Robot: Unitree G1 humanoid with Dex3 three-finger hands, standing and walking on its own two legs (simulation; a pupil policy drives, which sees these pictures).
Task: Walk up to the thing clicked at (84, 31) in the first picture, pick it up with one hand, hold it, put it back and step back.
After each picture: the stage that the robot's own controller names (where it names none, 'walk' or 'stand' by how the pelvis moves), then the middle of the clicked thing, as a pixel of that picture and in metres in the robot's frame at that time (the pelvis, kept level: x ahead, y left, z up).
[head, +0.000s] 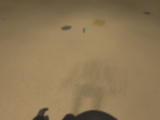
stand; (84, 30) +2.40 +0.20 -0.72
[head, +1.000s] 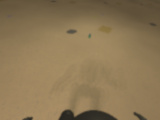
walk; (89, 36) +2.27 +0.05 -0.70
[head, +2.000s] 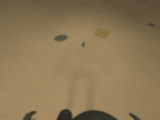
walk; (83, 44) +1.64 +0.09 -0.70
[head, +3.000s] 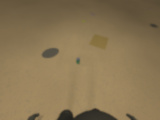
walk; (78, 60) +1.07 +0.15 -0.71
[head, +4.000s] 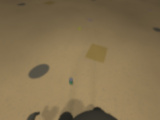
walk; (71, 81) +0.64 +0.21 -0.71
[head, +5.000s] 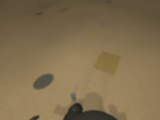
walk; (73, 96) +0.41 +0.25 -0.70
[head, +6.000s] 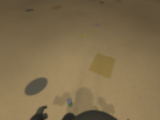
stand; (69, 102) +0.34 +0.21 -0.72
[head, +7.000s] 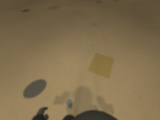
stand; (69, 103) +0.31 +0.21 -0.72
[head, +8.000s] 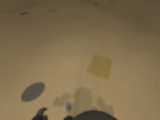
stand; (68, 106) +0.30 +0.22 -0.72
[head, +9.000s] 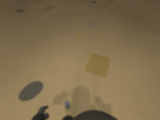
stand; (67, 104) +0.30 +0.22 -0.72
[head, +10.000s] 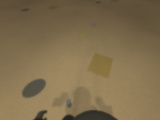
stand; (68, 103) +0.32 +0.21 -0.73
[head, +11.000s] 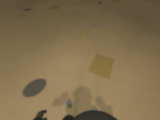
stand; (68, 103) +0.32 +0.20 -0.73
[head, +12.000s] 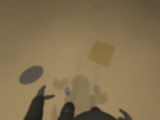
go down; (66, 91) +0.35 +0.20 -0.68
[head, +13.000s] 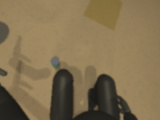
go down; (55, 62) +0.40 +0.26 -0.28
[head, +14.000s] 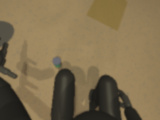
close in; (57, 62) +0.39 +0.26 -0.28
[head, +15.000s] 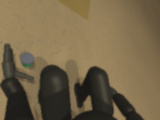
close in; (27, 60) +0.37 +0.29 -0.21
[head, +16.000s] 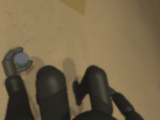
close; (22, 60) +0.37 +0.30 -0.21
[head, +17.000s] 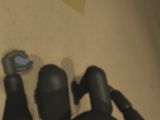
lift; (21, 60) +0.35 +0.30 -0.22
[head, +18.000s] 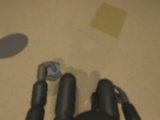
lift; (54, 71) +0.30 +0.24 -0.06
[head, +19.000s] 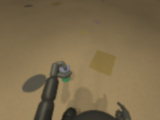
hold; (65, 73) +0.33 +0.16 +0.04
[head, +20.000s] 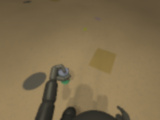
hold; (64, 76) +0.33 +0.17 +0.00
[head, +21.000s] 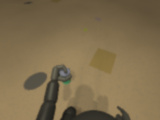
hold; (65, 76) +0.32 +0.17 +0.00
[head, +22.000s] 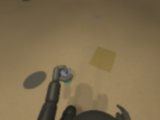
hold; (66, 76) +0.33 +0.16 -0.01
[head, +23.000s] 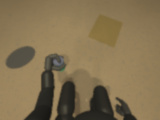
crouch; (59, 64) +0.39 +0.21 -0.07
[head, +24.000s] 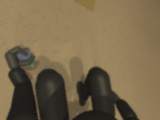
lower; (26, 58) +0.39 +0.30 -0.21
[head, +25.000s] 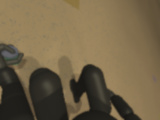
lower; (12, 56) +0.40 +0.31 -0.22
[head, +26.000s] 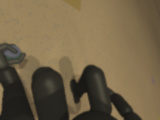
lower; (14, 55) +0.40 +0.32 -0.21
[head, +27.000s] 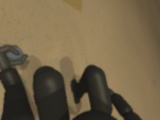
lower; (16, 56) +0.39 +0.31 -0.21
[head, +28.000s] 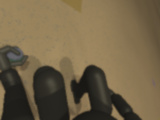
loosen; (16, 57) +0.38 +0.31 -0.21
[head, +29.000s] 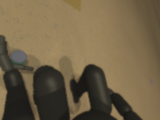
withdraw; (19, 59) +0.38 +0.29 -0.22
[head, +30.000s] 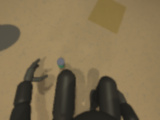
stand; (61, 63) +0.41 +0.25 -0.30
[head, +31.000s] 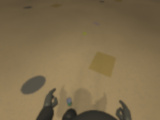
stand; (69, 101) +0.34 +0.18 -0.65
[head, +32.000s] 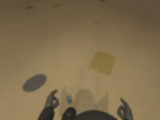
stand; (69, 99) +0.37 +0.20 -0.66
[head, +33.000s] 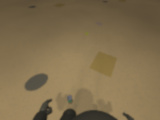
stand; (69, 99) +0.36 +0.20 -0.69
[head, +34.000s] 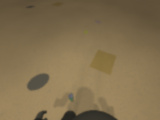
walk; (71, 97) +0.38 +0.20 -0.72
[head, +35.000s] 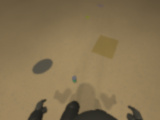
walk; (74, 79) +0.53 +0.20 -0.69
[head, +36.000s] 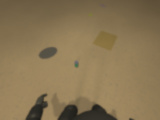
walk; (76, 64) +0.83 +0.20 -0.69
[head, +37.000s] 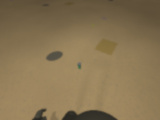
stand; (79, 65) +0.98 +0.19 -0.70
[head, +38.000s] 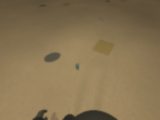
stand; (77, 66) +0.98 +0.20 -0.73
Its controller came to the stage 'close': yes
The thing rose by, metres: 0.71
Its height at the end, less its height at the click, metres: +0.00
